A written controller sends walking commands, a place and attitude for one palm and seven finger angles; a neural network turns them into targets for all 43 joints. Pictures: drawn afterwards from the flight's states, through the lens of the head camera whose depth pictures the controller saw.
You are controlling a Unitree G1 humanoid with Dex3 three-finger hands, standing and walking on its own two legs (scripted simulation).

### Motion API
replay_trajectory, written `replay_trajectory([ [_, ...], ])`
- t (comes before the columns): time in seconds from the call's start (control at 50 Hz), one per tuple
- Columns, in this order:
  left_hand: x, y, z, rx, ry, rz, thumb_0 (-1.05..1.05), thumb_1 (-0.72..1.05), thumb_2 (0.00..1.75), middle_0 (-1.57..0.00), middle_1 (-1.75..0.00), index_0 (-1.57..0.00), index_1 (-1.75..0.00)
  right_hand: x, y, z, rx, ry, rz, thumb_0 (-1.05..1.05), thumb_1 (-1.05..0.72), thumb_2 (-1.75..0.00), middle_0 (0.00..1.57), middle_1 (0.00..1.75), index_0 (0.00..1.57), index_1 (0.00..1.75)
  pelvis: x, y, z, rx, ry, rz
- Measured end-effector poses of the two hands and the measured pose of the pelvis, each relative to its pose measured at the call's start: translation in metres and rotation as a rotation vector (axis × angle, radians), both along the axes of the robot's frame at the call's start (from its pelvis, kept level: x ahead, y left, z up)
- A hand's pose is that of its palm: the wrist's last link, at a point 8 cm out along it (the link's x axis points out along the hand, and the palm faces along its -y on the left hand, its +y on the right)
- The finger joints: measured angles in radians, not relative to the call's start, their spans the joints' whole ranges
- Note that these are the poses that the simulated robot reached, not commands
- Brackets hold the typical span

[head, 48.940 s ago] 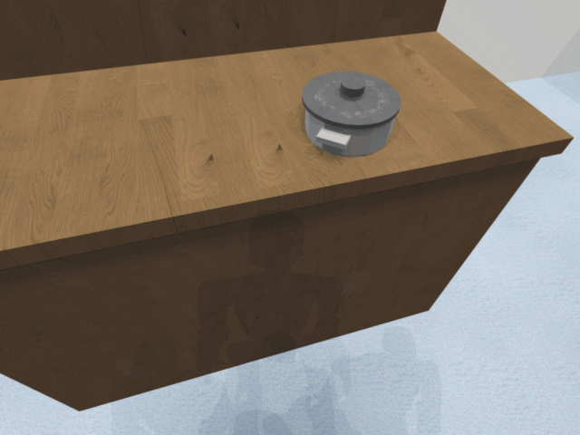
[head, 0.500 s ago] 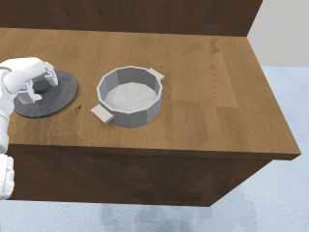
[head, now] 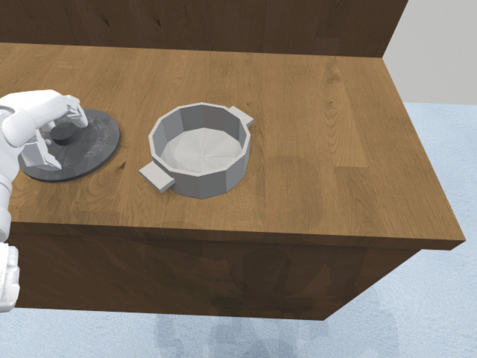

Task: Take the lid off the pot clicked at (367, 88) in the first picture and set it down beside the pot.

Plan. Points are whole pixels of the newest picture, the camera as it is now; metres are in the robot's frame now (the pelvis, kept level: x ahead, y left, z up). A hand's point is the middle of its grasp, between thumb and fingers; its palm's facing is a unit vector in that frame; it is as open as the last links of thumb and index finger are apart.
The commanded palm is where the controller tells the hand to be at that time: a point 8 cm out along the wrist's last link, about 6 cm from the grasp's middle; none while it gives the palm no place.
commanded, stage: open the fingers wide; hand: left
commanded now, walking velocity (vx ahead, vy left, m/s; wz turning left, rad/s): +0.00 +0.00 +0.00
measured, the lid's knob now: (64, 133) +0.48 +0.30 +0.10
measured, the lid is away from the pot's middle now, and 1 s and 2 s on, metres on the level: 0.25 0.25 0.25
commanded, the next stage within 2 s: raise the empty hand in 0.04 s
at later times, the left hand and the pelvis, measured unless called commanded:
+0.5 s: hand (34, 124) +0.45 +0.31 +0.15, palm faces -0.35 -0.06 -0.93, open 11.0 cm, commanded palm +0.45 +0.31 +0.22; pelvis +0.00 +0.00 +0.00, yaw +0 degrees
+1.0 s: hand (6, 94) +0.44 +0.32 +0.21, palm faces -0.27 -0.06 -0.96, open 11.0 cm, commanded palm +0.44 +0.31 +0.27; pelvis +0.00 +0.01 +0.00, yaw +1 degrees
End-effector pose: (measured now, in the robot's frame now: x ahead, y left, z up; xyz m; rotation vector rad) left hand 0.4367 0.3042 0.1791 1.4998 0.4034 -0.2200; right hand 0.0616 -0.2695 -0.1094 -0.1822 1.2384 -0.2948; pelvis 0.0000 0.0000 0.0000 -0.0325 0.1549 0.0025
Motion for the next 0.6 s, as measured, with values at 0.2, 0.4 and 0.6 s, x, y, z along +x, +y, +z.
replay_trajectory([
  [0.2,0.003,0.003,-0.001,0.001,0.008,0.006,0.0,-0.1,0.87,-0.47,-0.66,-0.47,-0.66,-0.005,-0.002,0.0,-0.012,0.017,-0.009,0.01,-0.91,-0.9,0.2,0.3,0.2,0.3,0.0,0.0,0.0,-0.001,0.004,0.0],
  [0.4,0.006,0.009,0.017,0.017,-0.016,0.031,0.0,-0.1,0.86,-0.47,-0.66,-0.47,-0.66,-0.006,0.001,0.001,-0.007,0.016,-0.013,0.01,-0.91,-0.9,0.2,0.3,0.2,0.3,0.002,0.002,0.0,-0.003,0.001,0.002],
  [0.6,0.011,0.007,0.042,0.023,-0.056,0.025,0.0,-0.1,0.86,-0.47,-0.66,-0.47,-0.66,0.002,0.007,0.002,0.008,-0.008,0.002,0.01,-0.91,-0.9,0.2,0.3,0.2,0.3,0.003,0.006,0.002,-0.001,-0.003,0.005],
])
